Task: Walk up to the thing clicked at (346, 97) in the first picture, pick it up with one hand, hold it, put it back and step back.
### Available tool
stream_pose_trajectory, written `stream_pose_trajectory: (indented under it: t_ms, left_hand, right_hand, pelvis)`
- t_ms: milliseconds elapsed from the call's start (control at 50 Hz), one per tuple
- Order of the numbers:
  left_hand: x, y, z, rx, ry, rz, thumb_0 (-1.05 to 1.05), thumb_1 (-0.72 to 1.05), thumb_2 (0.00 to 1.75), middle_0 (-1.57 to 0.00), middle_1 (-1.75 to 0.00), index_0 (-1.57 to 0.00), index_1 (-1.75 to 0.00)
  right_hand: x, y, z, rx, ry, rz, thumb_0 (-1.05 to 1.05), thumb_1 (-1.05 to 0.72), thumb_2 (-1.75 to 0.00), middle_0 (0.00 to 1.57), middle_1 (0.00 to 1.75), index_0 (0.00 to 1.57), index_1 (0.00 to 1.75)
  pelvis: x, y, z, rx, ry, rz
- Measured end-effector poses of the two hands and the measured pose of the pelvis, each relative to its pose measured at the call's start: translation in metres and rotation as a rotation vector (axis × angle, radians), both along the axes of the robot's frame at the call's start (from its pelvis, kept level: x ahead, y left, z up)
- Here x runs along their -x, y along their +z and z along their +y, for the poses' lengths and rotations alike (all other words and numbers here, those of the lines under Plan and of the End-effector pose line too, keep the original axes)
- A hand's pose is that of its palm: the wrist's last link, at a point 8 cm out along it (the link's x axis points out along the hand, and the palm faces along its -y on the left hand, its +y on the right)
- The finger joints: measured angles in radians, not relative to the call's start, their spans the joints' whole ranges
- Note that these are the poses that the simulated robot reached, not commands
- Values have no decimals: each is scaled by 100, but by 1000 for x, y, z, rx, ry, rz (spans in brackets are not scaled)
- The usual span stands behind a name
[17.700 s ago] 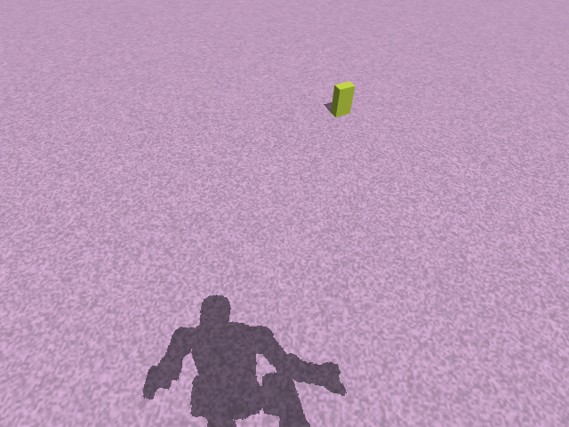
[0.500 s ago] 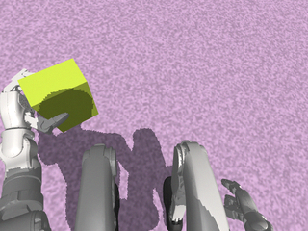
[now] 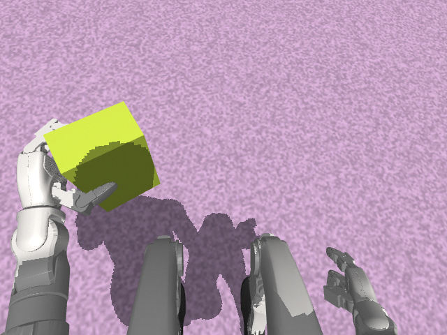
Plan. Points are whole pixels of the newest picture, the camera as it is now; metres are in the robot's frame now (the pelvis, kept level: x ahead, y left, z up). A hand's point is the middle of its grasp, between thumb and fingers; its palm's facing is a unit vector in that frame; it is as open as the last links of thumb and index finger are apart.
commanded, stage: lift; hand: left
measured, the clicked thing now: (114, 164) +0.39 +0.18 +0.01
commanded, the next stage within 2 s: hold in 1.28 s
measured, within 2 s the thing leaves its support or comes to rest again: neither
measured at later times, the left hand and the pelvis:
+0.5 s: hand (33, 126) +0.36 +0.21 +0.17, palm faces +0.17 -0.99 -0.01, open 10.3 cm; pelvis +0.02 +0.01 +0.13, yaw +2 degrees
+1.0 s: hand (17, 81) +0.37 +0.20 +0.23, palm faces +0.17 -0.99 +0.00, open 10.3 cm; pelvis +0.04 +0.00 +0.18, yaw +2 degrees
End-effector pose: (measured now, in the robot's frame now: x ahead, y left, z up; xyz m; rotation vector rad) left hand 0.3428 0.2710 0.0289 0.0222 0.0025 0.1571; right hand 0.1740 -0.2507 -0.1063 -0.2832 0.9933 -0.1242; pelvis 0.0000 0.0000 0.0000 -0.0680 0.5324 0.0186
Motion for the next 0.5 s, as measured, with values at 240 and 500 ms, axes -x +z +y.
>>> stream_pose_trajectory:
  t_ms: [240, 500]
  left_hand:
    - [9, 90, -3, 13, 31, -3, -1, -54, 111, -77, -113, -78, -110]
    - [14, 144, -8, 18, 13, 19, -1, -56, 112, -78, -113, -79, -109]
  right_hand:
    - [-13, 89, 12, -3, -5, -83, 0, -91, -90, 20, 30, 20, 30]
    - [6, 144, 15, -17, -20, -81, 1, -91, -90, 20, 30, 20, 30]
  pelvis:
    - [-16, 75, 4, -2, 18, -105]
    - [-24, 128, 8, -12, 22, -209]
